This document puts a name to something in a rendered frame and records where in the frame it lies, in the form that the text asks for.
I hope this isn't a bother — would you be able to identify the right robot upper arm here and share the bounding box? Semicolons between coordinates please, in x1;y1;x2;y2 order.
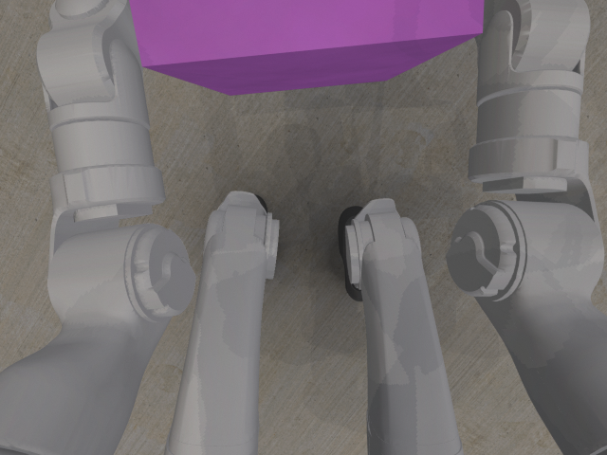
446;200;607;455

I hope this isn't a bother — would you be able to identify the carton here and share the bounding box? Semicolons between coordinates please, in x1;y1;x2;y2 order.
129;0;485;96

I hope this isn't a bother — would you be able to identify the left robot upper arm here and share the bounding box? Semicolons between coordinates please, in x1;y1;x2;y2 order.
0;223;195;455

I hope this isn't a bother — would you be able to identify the robot right forearm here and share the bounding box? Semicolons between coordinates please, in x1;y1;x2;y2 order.
468;0;603;242

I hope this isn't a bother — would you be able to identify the robot thigh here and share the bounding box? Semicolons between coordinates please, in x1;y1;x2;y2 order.
164;204;279;455
345;211;464;455

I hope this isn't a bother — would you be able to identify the robot left forearm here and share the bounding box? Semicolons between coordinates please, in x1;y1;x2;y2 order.
36;0;166;304

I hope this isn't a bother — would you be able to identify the robot right thigh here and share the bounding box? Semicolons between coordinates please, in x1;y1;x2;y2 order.
345;211;464;455

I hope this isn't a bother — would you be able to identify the robot left thigh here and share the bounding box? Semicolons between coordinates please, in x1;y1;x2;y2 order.
164;204;279;455

